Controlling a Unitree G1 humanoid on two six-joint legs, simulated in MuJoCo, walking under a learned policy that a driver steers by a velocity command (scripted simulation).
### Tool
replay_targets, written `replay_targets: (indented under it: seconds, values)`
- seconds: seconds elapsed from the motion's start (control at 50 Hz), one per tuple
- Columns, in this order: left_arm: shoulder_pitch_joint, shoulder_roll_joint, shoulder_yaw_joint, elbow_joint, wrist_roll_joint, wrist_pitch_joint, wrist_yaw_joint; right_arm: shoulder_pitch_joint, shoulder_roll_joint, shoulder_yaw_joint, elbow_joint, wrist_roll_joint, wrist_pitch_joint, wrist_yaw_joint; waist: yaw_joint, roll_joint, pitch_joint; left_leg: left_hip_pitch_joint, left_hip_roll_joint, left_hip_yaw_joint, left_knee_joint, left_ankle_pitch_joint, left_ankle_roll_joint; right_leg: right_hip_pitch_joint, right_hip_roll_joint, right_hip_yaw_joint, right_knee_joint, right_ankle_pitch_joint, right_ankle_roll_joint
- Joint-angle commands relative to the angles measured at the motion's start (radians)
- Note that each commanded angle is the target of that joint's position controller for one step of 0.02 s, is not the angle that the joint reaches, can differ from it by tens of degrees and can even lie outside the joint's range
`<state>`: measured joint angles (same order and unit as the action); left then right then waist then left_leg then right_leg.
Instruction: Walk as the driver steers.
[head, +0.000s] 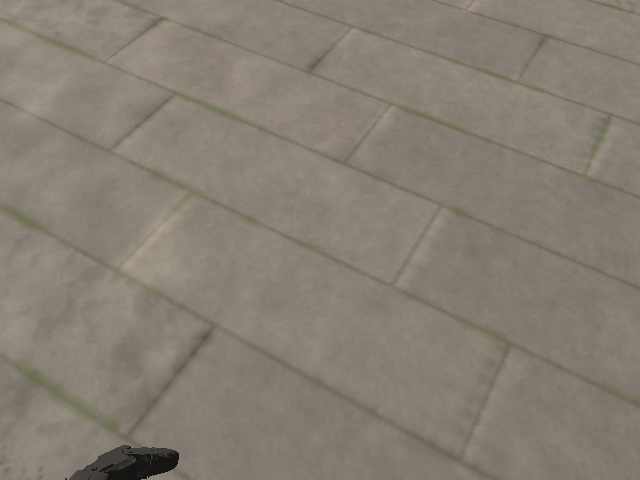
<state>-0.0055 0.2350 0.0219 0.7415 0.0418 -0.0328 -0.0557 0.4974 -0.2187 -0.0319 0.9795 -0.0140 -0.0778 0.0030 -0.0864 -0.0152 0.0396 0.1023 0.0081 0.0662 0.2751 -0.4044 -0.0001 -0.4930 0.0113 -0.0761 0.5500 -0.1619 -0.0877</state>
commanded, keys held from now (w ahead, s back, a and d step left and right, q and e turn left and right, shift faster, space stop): w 0.14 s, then w+q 0.80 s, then w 0.06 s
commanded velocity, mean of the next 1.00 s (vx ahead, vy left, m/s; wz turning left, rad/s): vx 0.50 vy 0.00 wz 0.34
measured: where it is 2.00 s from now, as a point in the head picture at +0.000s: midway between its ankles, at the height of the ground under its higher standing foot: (240, 329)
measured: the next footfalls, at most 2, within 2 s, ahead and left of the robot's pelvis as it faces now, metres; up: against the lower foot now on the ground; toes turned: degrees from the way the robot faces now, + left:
right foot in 0.02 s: +0.16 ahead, -0.09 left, +0.00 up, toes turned -3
left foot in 0.56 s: +0.45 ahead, +0.09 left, +0.00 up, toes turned +14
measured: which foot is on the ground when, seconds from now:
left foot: down 0.00-0.02, up 0.04-0.54, down 0.56-1.00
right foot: up 0.00-0.00, down 0.02-0.58, up 0.60-1.00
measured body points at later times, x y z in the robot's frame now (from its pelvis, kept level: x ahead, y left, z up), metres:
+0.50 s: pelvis +0.27 -0.01 +0.00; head +0.30 +0.00 +0.45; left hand +0.20 +0.24 -0.14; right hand +0.47 -0.21 -0.12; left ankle +0.41 +0.10 -0.70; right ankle +0.12 -0.09 -0.73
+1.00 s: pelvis +0.55 +0.06 +0.01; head +0.58 +0.08 +0.46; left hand +0.66 +0.35 -0.09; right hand +0.64 -0.22 -0.11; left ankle +0.41 +0.08 -0.73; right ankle +0.76 -0.01 -0.69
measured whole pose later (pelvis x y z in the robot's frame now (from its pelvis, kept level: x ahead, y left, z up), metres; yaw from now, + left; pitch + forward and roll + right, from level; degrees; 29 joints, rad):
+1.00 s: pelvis +0.55 +0.06 +0.01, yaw +25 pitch +2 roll +1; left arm 0.03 0.26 0.01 0.73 0.03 -0.04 -0.03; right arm 0.42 -0.28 -0.07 0.89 -0.01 -0.04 0.00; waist -0.09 -0.04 0.04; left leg 0.01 -0.14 -0.17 0.30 -0.32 0.11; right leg -0.61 -0.06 0.02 0.64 -0.05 0.04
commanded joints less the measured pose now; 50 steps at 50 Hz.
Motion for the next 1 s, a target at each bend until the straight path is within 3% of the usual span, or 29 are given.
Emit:
replay_targets:
  seconds: [0.02, 0.04, 0.06, 0.08, 0.1, 0.12, 0.14, 0.16, 0.2, 0.26, 0.36, 0.44, 0.5, 0.52, 0.54, 0.56, 0.58, 0.6, 0.62, 0.64, 0.66, 0.68, 0.72, 0.78, 0.86, 0.94, 1.0]
  values:
    - [0.385, 0.174, 0.059, 0.064, 0.023, -0.029, 0.038, -0.033, -0.162, -0.025, -0.056, 0.012, -0.002, -0.007, 0.239, 0.061, -0.211, -0.301, 0.154, -0.014, 0.509, 0.791, 0.096, 0.618, -0.074, 0.103, -0.083, -0.059, -0.091]
    - [0.472, 0.282, 0.084, 0.074, 0.035, -0.029, 0.049, 0.037, -0.033, 0.003, -0.106, 0.031, -0.002, 0.006, 0.208, -0.199, -0.36, -0.655, -0.003, 0.03, 0.894, 0.055, 0.051, 0.909, -0.414, 0.597, -0.142, -0.154, -0.205]
    - [0.463, 0.256, 0.083, 0.076, -0.012, -0.018, 0.049, -0.009, -0.152, -0.031, -0.09, 0.007, 0.002, -0.004, 0.222, -0.11, -0.355, -0.726, -0.028, -0.103, 1.015, -0.097, 0.067, 0.823, -0.429, 0.761, -0.245, -0.124, -0.223]
    - [0.354, 0.213, 0.07, 0.076, -0.023, -0.017, 0.049, -0.08, -0.154, -0.038, -0.116, 0.006, 0.001, -0.002, 0.165, -0.077, -0.181, -0.774, 0.03, -0.118, 1.018, -0.006, 0.078, 0.686, -0.376, 0.583, -0.258, -0.1, -0.196]
    - [0.289, 0.148, 0.053, 0.069, -0.022, -0.024, 0.046, -0.111, -0.126, -0.029, -0.119, 0.006, -0.005, 0.004, 0.138, -0.045, -0.092, -0.75, 0.061, -0.11, 0.961, 0.06, 0.079, 0.55, -0.328, 0.471, -0.294, -0.01, -0.174]
    - [0.255, 0.117, 0.044, 0.071, -0.021, -0.032, 0.045, -0.111, -0.11, -0.028, -0.109, 0.0, 0.002, 0.007, 0.104, -0.045, -0.046, -0.706, 0.085, -0.104, 0.904, 0.089, 0.075, 0.461, -0.276, 0.384, -0.324, 0.044, -0.141]
    - [0.243, 0.095, 0.037, 0.081, -0.026, -0.038, 0.047, -0.086, -0.099, -0.026, -0.098, -0.016, 0.016, 0.012, 0.074, -0.06, -0.027, -0.652, 0.098, -0.099, 0.867, 0.1, 0.063, 0.389, -0.238, 0.322, -0.349, 0.09, -0.121]
    - [0.246, 0.087, 0.035, 0.087, -0.023, -0.047, 0.048, -0.062, -0.08, -0.023, -0.082, -0.019, 0.031, 0.019, 0.06, -0.058, -0.029, -0.62, 0.093, -0.095, 0.854, 0.108, 0.056, 0.361, -0.23, 0.276, -0.369, 0.121, -0.117]
    - [0.284, 0.101, 0.039, 0.111, -0.026, -0.065, 0.049, -0.085, -0.073, -0.026, -0.085, -0.018, 0.047, 0.03, 0.053, -0.048, -0.011, -0.644, 0.087, -0.095, 0.834, 0.142, 0.049, 0.348, -0.226, 0.217, -0.407, 0.172, -0.118]
    - [0.333, 0.102, 0.039, 0.139, -0.023, -0.075, 0.052, -0.209, -0.074, -0.03, -0.12, -0.014, 0.055, 0.037, 0.072, -0.043, 0.042, -0.757, 0.087, -0.115, 0.762, 0.258, 0.039, 0.368, -0.217, 0.132, -0.452, 0.185, -0.099]
    - [0.372, 0.095, 0.029, 0.165, -0.027, -0.082, 0.059, -0.382, -0.05, -0.013, -0.177, -0.013, 0.046, 0.048, 0.102, -0.038, 0.066, -0.75, 0.06, -0.047, 0.513, 0.44, 0.041, 0.408, -0.195, -0.007, -0.449, 0.335, -0.058]
    - [0.444, 0.113, 0.028, 0.205, -0.023, -0.074, 0.077, -0.494, -0.047, -0.002, -0.229, -0.017, 0.042, 0.056, 0.133, -0.029, 0.08, -0.738, 0.032, 0.032, 0.365, 0.41, 0.081, 0.549, -0.23, -0.061, -0.396, 0.513, -0.04]
    - [0.433, 0.152, 0.033, 0.213, -0.016, -0.06, 0.092, -0.43, -0.073, -0.013, -0.223, -0.021, 0.045, 0.048, 0.09, -0.071, 0.011, -0.622, -0.05, 0.092, 0.334, 0.26, 0.141, 0.648, -0.249, -0.106, -0.205, 0.948, -0.02]
    - [0.424, 0.167, 0.037, 0.211, -0.011, -0.051, 0.095, -0.356, -0.091, -0.022, -0.204, -0.023, 0.044, 0.044, 0.056, -0.083, -0.035, -0.542, -0.084, 0.102, 0.325, 0.204, 0.166, 0.655, -0.254, -0.119, -0.076, 1.043, -0.02]
    - [0.418, 0.18, 0.041, 0.205, -0.01, -0.041, 0.095, -0.243, -0.117, -0.036, -0.172, -0.027, 0.038, 0.039, 0.01, -0.083, -0.1, -0.407, -0.109, 0.088, 0.281, 0.184, 0.194, 0.618, -0.253, -0.125, 0.099, 1.004, -0.018]
    - [0.393, 0.184, 0.041, 0.185, -0.015, -0.039, 0.092, -0.086, -0.168, -0.06, -0.128, -0.04, 0.034, 0.029, -0.07, -0.04, -0.178, -0.167, -0.062, -0.009, 0.214, 0.186, 0.243, 0.453, -0.231, -0.138, 0.352, 0.791, 0.0]
    - [0.436, 0.09, 0.022, 0.125, -0.037, -0.048, 0.072, -0.024, -0.293, -0.099, -0.131, -0.045, 0.04, 0.013, -0.043, 0.179, -0.297, 0.174, 0.24, -0.464, 0.211, 0.168, 0.389, 0.047, -0.09, -0.146, 0.758, 0.11, 0.053]
    - [0.365, 0.131, 0.034, 0.088, -0.029, -0.059, 0.063, -0.052, -0.301, -0.101, -0.139, -0.007, 0.051, 0.016, -0.031, 0.15, -0.351, 0.239, 0.345, -0.836, 0.053, 0.222, 0.462, -0.169, 0.047, 0.054, 0.937, -0.358, 0.062]
    - [0.269, 0.132, 0.033, 0.057, -0.023, -0.07, 0.056, -0.106, -0.279, -0.097, -0.133, 0.008, 0.056, 0.01, -0.019, 0.065, -0.198, 0.131, 0.309, -0.669, 0.022, 0.217, 0.42, -0.262, -0.034, 0.134, 0.904, -0.253, 0.053]
    - [0.261, 0.126, 0.028, 0.051, -0.029, -0.081, 0.053, -0.158, -0.222, -0.084, -0.136, 0.009, 0.055, 0.007, 0.02, 0.013, -0.094, -0.017, 0.281, -0.562, -0.009, 0.273, 0.374, -0.235, -0.075, 0.121, 0.808, -0.175, 0.054]
    - [0.269, 0.121, 0.03, 0.059, -0.023, -0.077, 0.054, -0.2, -0.184, -0.073, -0.14, 0.007, 0.052, 0.004, 0.064, -0.024, -0.028, -0.136, 0.226, -0.477, -0.03, 0.362, 0.329, -0.18, -0.103, 0.117, 0.721, -0.157, 0.062]
    - [0.287, 0.115, 0.028, 0.058, -0.005, -0.057, 0.055, -0.229, -0.16, -0.065, -0.142, 0.013, 0.046, 0.0, 0.1, -0.017, -0.008, -0.222, 0.177, -0.408, -0.046, 0.431, 0.304, -0.116, -0.117, 0.117, 0.665, -0.152, 0.08]
    - [0.307, 0.097, 0.025, 0.056, 0.011, -0.02, 0.048, -0.224, -0.161, -0.061, -0.144, 0.016, 0.026, 0.002, 0.121, 0.011, -0.029, -0.281, 0.13, -0.346, -0.056, 0.526, 0.298, -0.058, -0.121, 0.1, 0.601, -0.146, 0.109]
    - [0.217, 0.089, 0.023, 0.011, 0.009, -0.002, 0.042, -0.176, -0.2, -0.071, -0.137, 0.015, 0.015, 0.004, 0.105, 0.037, -0.009, -0.308, 0.092, -0.316, -0.08, 0.534, 0.282, -0.103, -0.124, 0.074, 0.474, -0.048, 0.142]
    - [0.055, 0.091, 0.018, -0.047, 0.001, -0.002, 0.037, -0.093, -0.2, -0.074, -0.13, 0.014, 0.021, 0.003, 0.038, 0.072, 0.004, -0.23, 0.073, -0.336, -0.064, 0.526, 0.24, -0.169, -0.104, 0.073, 0.276, 0.1, 0.153]
    - [-0.062, 0.096, 0.009, -0.096, -0.009, -0.014, 0.031, -0.032, -0.21, -0.076, -0.13, 0.004, 0.027, -0.005, -0.009, 0.082, 0.002, -0.128, 0.089, -0.377, -0.006, 0.6, 0.232, -0.175, -0.062, 0.075, 0.134, 0.135, 0.14]
    - [-0.038, 0.115, 0.01, -0.102, -0.012, -0.028, 0.03, -0.048, -0.217, -0.074, -0.137, -0.003, 0.023, -0.017, 0.015, 0.098, -0.003, -0.1, 0.125, -0.396, 0.035, 0.66, 0.197, -0.061, -0.044, 0.082, 0.022, 0.114, 0.099]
